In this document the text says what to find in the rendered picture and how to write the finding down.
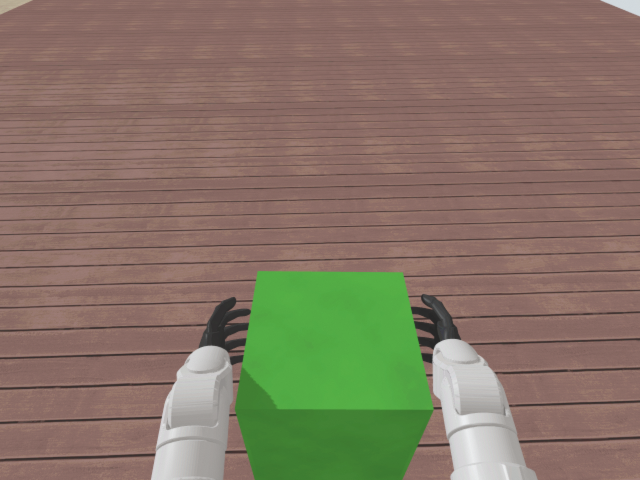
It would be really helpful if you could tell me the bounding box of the robot right forearm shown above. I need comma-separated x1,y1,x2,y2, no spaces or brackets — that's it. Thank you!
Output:
432,339,538,480

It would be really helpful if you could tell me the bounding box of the left robot hand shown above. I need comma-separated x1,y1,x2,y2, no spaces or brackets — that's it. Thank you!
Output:
198,297,251,365

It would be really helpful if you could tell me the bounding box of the right robot hand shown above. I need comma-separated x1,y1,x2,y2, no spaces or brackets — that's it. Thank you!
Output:
411,294,461,363

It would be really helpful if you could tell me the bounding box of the carton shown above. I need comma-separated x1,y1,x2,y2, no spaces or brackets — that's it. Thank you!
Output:
235,271,434,480

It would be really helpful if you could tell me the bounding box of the robot left forearm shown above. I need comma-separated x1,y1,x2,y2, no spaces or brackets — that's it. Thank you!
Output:
151,346,233,480

